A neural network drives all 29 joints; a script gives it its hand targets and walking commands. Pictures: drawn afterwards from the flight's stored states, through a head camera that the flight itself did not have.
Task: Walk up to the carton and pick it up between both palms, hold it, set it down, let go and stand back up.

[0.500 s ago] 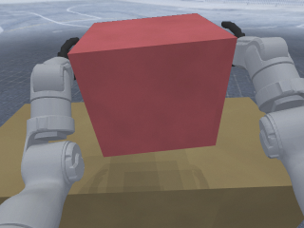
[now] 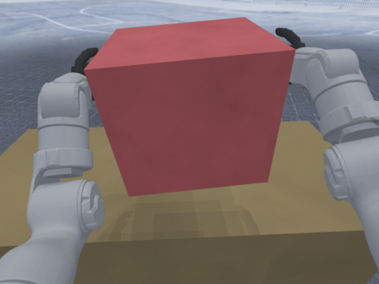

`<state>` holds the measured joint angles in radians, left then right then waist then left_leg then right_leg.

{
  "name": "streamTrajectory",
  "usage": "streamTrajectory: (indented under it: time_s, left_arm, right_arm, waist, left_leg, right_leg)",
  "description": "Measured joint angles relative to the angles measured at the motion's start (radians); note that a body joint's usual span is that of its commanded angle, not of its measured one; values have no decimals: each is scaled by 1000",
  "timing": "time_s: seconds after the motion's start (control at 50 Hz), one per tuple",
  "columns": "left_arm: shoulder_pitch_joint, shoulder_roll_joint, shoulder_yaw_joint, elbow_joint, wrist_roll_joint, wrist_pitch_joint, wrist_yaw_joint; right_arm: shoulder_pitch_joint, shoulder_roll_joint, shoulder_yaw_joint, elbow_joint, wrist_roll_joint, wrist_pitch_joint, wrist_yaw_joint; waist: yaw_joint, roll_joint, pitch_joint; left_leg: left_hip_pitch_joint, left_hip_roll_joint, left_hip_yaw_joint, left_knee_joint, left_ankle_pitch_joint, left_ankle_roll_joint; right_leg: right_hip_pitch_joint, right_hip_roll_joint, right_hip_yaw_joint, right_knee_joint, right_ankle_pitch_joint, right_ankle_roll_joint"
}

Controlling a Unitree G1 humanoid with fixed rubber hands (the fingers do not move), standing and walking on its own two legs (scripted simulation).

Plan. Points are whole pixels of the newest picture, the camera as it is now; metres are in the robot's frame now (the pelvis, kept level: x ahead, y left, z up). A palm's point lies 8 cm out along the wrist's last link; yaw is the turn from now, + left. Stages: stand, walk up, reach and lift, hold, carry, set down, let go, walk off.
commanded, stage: hold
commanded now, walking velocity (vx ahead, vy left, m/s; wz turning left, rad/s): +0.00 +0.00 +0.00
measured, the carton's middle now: (189, 102) +0.41 +0.01 +0.26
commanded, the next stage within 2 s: none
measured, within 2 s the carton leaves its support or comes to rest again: neither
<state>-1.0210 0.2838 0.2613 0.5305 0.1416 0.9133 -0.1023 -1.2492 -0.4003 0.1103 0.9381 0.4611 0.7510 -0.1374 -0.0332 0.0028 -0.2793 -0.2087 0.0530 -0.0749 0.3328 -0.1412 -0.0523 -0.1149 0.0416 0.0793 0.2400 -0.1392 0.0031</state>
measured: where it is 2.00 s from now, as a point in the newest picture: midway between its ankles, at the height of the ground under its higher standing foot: outside the picture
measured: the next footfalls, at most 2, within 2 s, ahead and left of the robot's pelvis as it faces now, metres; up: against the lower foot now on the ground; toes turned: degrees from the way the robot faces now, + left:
none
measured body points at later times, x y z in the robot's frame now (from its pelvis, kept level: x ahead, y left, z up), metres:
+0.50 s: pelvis +0.00 +0.00 +0.00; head -0.10 +0.01 +0.44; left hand +0.37 +0.22 +0.33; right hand +0.38 -0.18 +0.36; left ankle +0.02 +0.15 -0.75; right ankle -0.01 -0.13 -0.75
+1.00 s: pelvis +0.00 +0.00 +0.00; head -0.11 +0.01 +0.44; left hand +0.36 +0.21 +0.34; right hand +0.37 -0.18 +0.36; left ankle +0.02 +0.15 -0.75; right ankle -0.01 -0.13 -0.75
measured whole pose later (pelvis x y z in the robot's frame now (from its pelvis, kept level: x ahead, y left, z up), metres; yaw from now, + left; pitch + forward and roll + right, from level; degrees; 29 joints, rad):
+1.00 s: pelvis +0.00 +0.00 +0.00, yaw +0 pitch +1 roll -1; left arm -1.07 0.29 0.27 0.61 0.14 0.90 -0.11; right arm -1.28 -0.39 0.10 0.99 0.44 0.76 -0.13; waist -0.02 0.01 -0.30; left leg -0.22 0.05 -0.08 0.33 -0.14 -0.05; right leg -0.13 0.05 0.08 0.25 -0.14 0.00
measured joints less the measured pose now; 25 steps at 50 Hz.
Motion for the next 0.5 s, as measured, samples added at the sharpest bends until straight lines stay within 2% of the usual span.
streamTrajectory:
  time_s: [0.36, 0.5]
  left_arm:
    - [-54, 17, 8, 91, 9, -19, -17]
    - [-41, 19, 1, 77, 4, -21, -20]
  right_arm:
    - [-34, 13, -17, 59, -30, 1, 9]
    - [-23, 12, -8, 50, -21, -4, 9]
  waist:
    - [9, 4, -18]
    - [7, 0, -9]
  left_leg:
    - [-9, 1, -7, -1, 3, -3]
    - [-3, -1, -7, -1, 1, -1]
  right_leg:
    - [-13, 3, -2, 11, -5, -4]
    - [-1, 1, -1, 2, -2, -2]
